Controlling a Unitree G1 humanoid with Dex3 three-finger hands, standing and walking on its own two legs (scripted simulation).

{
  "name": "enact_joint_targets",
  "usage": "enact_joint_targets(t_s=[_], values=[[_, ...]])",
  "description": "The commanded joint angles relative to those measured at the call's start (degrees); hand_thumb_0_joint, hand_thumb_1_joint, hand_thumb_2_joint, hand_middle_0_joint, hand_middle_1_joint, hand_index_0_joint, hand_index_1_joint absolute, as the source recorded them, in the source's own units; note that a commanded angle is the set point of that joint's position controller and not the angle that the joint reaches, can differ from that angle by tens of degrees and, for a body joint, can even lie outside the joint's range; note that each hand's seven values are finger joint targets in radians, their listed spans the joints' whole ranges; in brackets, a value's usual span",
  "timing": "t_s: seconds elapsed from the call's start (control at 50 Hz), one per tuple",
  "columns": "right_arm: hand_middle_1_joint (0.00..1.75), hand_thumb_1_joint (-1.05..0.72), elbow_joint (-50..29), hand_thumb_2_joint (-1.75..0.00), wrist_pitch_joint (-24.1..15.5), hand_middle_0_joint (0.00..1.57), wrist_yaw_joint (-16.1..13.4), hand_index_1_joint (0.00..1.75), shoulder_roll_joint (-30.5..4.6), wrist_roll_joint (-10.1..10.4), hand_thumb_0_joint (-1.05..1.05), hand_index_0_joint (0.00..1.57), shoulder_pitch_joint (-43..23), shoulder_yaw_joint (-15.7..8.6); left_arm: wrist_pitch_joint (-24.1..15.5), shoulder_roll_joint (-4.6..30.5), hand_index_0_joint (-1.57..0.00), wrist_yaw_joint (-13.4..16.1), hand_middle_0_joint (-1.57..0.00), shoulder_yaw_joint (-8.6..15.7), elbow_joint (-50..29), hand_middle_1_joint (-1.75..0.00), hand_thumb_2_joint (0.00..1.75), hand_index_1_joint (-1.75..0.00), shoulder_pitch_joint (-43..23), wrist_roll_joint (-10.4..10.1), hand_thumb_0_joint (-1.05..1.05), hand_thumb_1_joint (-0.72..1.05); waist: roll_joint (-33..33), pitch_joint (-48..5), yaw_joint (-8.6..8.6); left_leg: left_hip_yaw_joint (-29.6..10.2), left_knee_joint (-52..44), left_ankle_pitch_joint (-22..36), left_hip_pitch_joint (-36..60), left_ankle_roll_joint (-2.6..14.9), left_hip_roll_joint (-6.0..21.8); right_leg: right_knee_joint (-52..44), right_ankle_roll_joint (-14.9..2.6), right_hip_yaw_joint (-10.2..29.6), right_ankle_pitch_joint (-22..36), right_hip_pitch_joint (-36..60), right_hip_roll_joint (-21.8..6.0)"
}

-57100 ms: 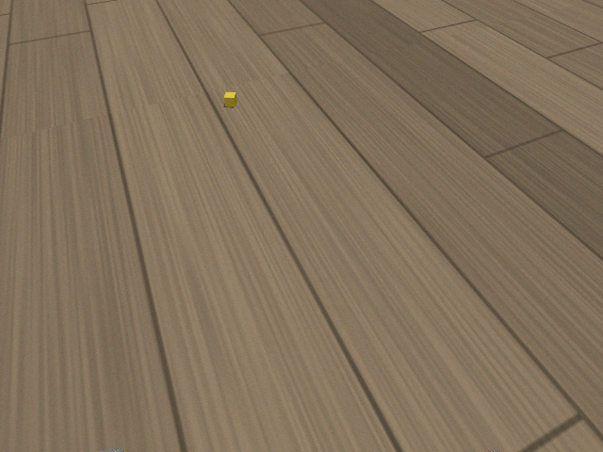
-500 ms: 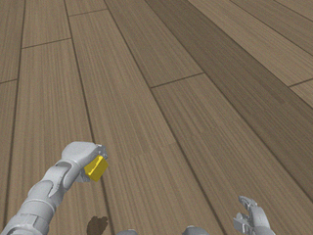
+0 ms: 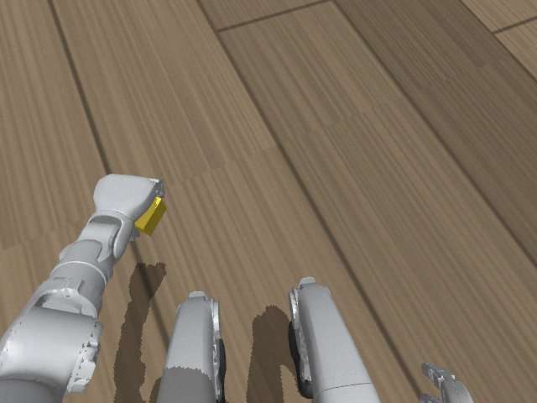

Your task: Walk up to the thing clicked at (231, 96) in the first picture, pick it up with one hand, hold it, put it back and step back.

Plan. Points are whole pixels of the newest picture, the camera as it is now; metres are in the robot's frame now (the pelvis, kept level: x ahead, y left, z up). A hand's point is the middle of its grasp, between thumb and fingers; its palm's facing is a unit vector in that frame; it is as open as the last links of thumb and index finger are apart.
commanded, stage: crouch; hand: left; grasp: from above
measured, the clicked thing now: (140, 211) +0.43 +0.19 -0.14
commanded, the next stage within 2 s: lower in 1.28 s
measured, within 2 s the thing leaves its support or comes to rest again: neither
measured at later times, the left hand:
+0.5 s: hand (161, 233) +0.43 +0.19 -0.30, palm faces -0.43 +0.07 -0.90, open 8.9 cm
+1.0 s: hand (171, 237) +0.44 +0.18 -0.37, palm faces -0.46 +0.07 -0.89, open 8.9 cm
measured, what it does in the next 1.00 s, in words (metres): lowers itself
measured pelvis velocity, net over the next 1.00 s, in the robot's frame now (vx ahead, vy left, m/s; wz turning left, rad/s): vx -0.01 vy -0.01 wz -0.03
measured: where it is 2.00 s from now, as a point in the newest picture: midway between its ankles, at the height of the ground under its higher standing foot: (260, 380)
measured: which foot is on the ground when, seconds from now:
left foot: down 0.00-1.00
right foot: down 0.00-1.00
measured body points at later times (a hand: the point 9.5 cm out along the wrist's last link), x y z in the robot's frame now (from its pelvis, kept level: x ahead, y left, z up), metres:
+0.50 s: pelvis -0.01 -0.01 -0.14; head +0.21 +0.02 +0.25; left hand +0.45 +0.19 -0.25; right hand +0.07 -0.29 -0.26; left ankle +0.07 +0.11 -0.54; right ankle +0.08 -0.15 -0.54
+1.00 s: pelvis -0.01 -0.01 -0.20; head +0.22 +0.03 +0.19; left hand +0.46 +0.18 -0.32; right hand +0.03 -0.29 -0.31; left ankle +0.06 +0.11 -0.54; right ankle +0.08 -0.15 -0.54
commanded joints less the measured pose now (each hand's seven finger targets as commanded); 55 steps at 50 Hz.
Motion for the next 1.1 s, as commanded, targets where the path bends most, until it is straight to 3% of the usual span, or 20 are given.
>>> enact_joint_targets(t_s=[0.0,0.06,0.12,0.14,0.18,0.24,0.34,0.4,0.54,0.56,0.7,0.74,0.76,0.8,0.84,0.9,0.94,0.96,1.0,1.08], values=[[0.30,-0.91,-5.2,-0.90,-2.7,0.20,-0.5,0.30,-10.4,-0.4,0.00,0.20,4.2,-2.9,0.8,11.7,-0.97,1.1,-0.94,3.4,-6.3,-0.52,0.59,-0.50,-20.9,-0.5,0.00,0.58,3.1,-31.3,-0.75,-1.0,-8.4,3.7,14.8,0.16,-1.4,-4.9,-4.54,-3.5,2.9,8.9,0.9],[0.30,-0.91,-4.6,-0.90,-3.5,0.20,0.3,0.30,-10.8,-0.8,0.00,0.20,4.3,-2.6,0.4,9.9,-0.96,0.3,-0.93,2.8,-1.2,-0.55,0.59,-0.51,-19.5,-0.8,0.00,0.59,2.3,-28.1,-1.84,-3.3,-6.5,-0.3,11.3,0.06,-1.4,-1.3,-4.50,-4.3,-0.3,1.6,0.6],[0.30,-0.91,-4.7,-0.90,-4.2,0.20,1.1,0.30,-11.1,-1.1,0.00,0.20,4.7,-2.5,-0.9,11.6,-0.96,0.5,-0.92,3.8,-2.9,-0.53,0.56,-0.49,-22.8,-0.4,0.00,0.58,3.8,-31.5,-2.33,-3.9,-3.6,-1.3,10.0,0.05,-1.6,2.3,-4.68,-4.7,-1.0,-1.4,0.5],[0.30,-0.91,-4.2,-0.90,-4.5,0.20,1.4,0.30,-11.1,-1.3,0.00,0.20,4.9,-2.2,-1.0,10.8,-0.96,0.7,-0.92,3.9,-1.1,-0.54,0.57,-0.50,-21.3,-0.1,0.00,0.59,3.6,-31.3,-2.72,-3.5,-1.8,0.8,9.3,0.04,-1.6,3.5,-4.63,-4.7,0.5,-3.1,0.3],[0.30,-0.91,-3.7,-0.90,-5.3,0.20,2.2,0.30,-11.2,-1.8,0.00,0.20,5.6,-2.1,-2.1,10.7,-0.96,1.5,-0.92,4.2,-4.0,-0.58,0.61,-0.54,-25.0,-0.3,0.00,0.59,5.6,-34.7,-3.19,-3.3,0.6,2.3,8.9,-0.13,-1.7,5.7,-4.63,-4.6,1.6,-4.5,0.0],[0.30,-0.91,-2.8,-0.90,-5.9,0.20,2.8,0.30,-11.3,-2.4,0.00,0.20,6.3,-1.7,-3.0,14.1,-0.93,3.5,-0.90,6.1,-3.9,-0.56,0.61,-0.53,-27.1,1.6,0.00,0.53,8.5,-36.3,-3.18,-2.2,4.0,3.7,7.2,-0.28,-1.9,8.3,-4.62,-4.4,2.5,-7.0,-0.2],[0.30,-0.92,-2.3,-0.91,-6.6,0.20,4.5,0.30,-11.4,-3.5,0.00,0.20,8.0,-1.6,-3.2,13.6,-0.91,6.3,-0.89,6.9,-1.1,-0.56,0.65,-0.54,-29.2,3.4,0.00,0.50,9.3,-37.8,-5.10,-0.8,9.5,6.9,5.8,0.04,-2.1,11.6,-4.46,-4.7,5.1,-9.3,-0.4],[0.30,-0.92,-2.7,-0.91,-6.7,0.20,5.2,0.30,-11.3,-3.9,0.00,0.20,7.8,-1.7,-2.6,15.5,-0.90,7.2,-0.88,8.0,-0.4,-0.57,0.66,-0.55,-29.9,3.5,0.00,0.49,9.7,-39.7,-4.64,0.4,12.0,6.8,4.5,0.45,-2.3,12.8,-4.42,-4.7,5.7,-8.5,-0.2],[0.30,-0.92,-2.8,-0.90,-6.4,0.20,6.4,0.30,-10.8,-4.5,0.00,0.20,7.4,-1.5,-1.8,14.0,-0.90,6.0,-0.87,7.1,3.2,-0.62,0.67,-0.59,-29.3,2.3,0.00,0.51,7.6,-36.7,-6.20,1.3,16.0,5.0,-3.1,1.41,-2.5,15.3,-4.05,-5.1,5.2,-8.9,0.2],[0.30,-0.92,-2.8,-0.90,-6.2,0.20,6.4,0.30,-10.9,-4.4,0.00,0.20,6.9,-1.4,-1.7,14.5,-0.90,5.6,-0.87,7.1,4.2,-0.60,0.66,-0.57,-28.3,2.2,0.00,0.50,7.3,-36.2,-5.62,1.2,16.4,4.9,-3.4,1.43,-2.5,15.7,-4.14,-5.3,5.0,-9.7,0.4],[0.30,-0.92,-2.8,-0.91,-5.4,0.20,7.3,0.30,-11.2,-4.6,0.00,0.20,7.8,-1.0,-3.3,15.6,-0.88,3.9,-0.85,7.5,4.8,-0.59,0.65,-0.56,-27.8,2.3,0.00,0.47,7.0,-34.4,-6.22,0.9,19.8,8.0,-6.4,1.35,-2.5,19.4,-4.02,-5.6,7.6,-11.0,0.7],[0.30,-0.92,-2.5,-0.91,-5.2,0.20,7.5,0.30,-11.7,-4.7,0.00,0.20,7.4,-1.1,-4.4,17.0,-0.86,4.3,-0.84,7.9,2.4,-0.56,0.60,-0.53,-31.3,2.6,0.00,0.45,10.0,-35.0,-5.84,0.9,20.3,7.0,-6.4,1.04,-2.4,20.7,-4.44,-5.8,6.4,-13.3,0.9],[0.30,-0.93,-2.4,-0.91,-5.3,0.20,7.5,0.30,-11.7,-4.6,0.00,0.20,7.4,-0.9,-4.4,17.4,-0.86,4.6,-0.84,8.3,4.3,-0.55,0.61,-0.52,-29.7,3.2,0.00,0.44,9.4,-34.9,-5.44,0.7,20.5,6.9,-6.0,0.93,-2.4,21.2,-4.55,-6.0,6.1,-14.2,1.0],[0.30,-0.92,-1.9,-0.91,-5.4,0.20,7.9,0.30,-11.9,-5.0,0.00,0.20,8.0,-1.0,-5.1,15.9,-0.85,5.2,-0.83,7.7,4.4,-0.56,0.61,-0.53,-31.0,3.8,0.00,0.44,9.5,-34.6,-6.97,0.7,21.8,7.3,-5.8,0.92,-2.2,22.1,-4.41,-6.3,6.6,-15.6,0.9],[0.30,-0.93,-1.8,-0.91,-5.4,0.20,8.0,0.30,-12.0,-5.1,0.00,0.20,7.8,-0.8,-5.2,17.7,-0.85,5.9,-0.83,8.6,5.9,-0.54,0.60,-0.52,-31.1,4.5,0.00,0.42,10.0,-34.6,-6.05,1.1,22.5,6.9,-6.4,1.00,-2.4,22.7,-4.46,-6.1,6.3,-15.7,1.0],[0.30,-0.93,-1.4,-0.91,-5.5,0.20,8.3,0.30,-12.5,-5.4,0.00,0.20,8.1,-0.8,-5.4,17.6,-0.84,7.0,-0.81,8.8,6.4,-0.57,0.60,-0.54,-32.9,5.2,0.00,0.41,11.2,-35.3,-6.70,0.9,23.0,6.3,-7.1,0.75,-2.3,24.2,-4.55,-6.5,5.4,-17.7,0.9],[0.30,-0.92,-1.2,-0.91,-5.7,0.20,8.3,0.30,-12.9,-5.5,0.00,0.20,7.9,-0.9,-5.6,19.0,-0.83,7.7,-0.81,9.3,5.5,-0.55,0.61,-0.53,-36.3,5.2,0.00,0.41,11.8,-36.1,-7.07,1.0,23.7,4.6,-7.7,1.01,-2.3,24.6,-4.60,-6.7,4.3,-18.5,1.0],[0.30,-0.93,-1.1,-0.91,-5.8,0.20,8.5,0.30,-12.5,-5.6,0.00,0.20,8.0,-0.6,-5.4,17.6,-0.83,7.9,-0.81,8.6,8.3,-0.56,0.58,-0.53,-34.7,5.5,0.00,0.41,11.1,-34.9,-7.37,1.3,23.9,3.9,-9.0,1.15,-2.5,24.5,-4.49,-6.8,3.8,-18.0,1.1],[0.30,-0.92,-0.9,-0.91,-6.1,0.20,8.5,0.30,-12.4,-5.8,0.00,0.20,7.6,-0.4,-5.1,18.0,-0.84,8.5,-0.81,8.7,9.9,-0.56,0.57,-0.53,-35.4,5.4,0.00,0.43,9.7,-33.8,-7.81,1.6,24.8,1.8,-11.4,1.52,-2.6,24.6,-4.40,-6.8,2.1,-18.4,1.2],[0.30,-0.92,-0.4,-0.91,-6.2,0.20,8.3,0.30,-12.6,-5.9,0.00,0.20,7.3,0.0,-4.6,18.5,-0.83,8.6,-0.79,8.3,11.1,-0.56,0.56,-0.53,-36.7,5.1,0.00,0.41,9.7,-34.1,-7.52,1.9,25.4,0.2,-14.0,1.68,-2.9,25.3,-4.43,-6.9,0.6,-18.4,1.4]])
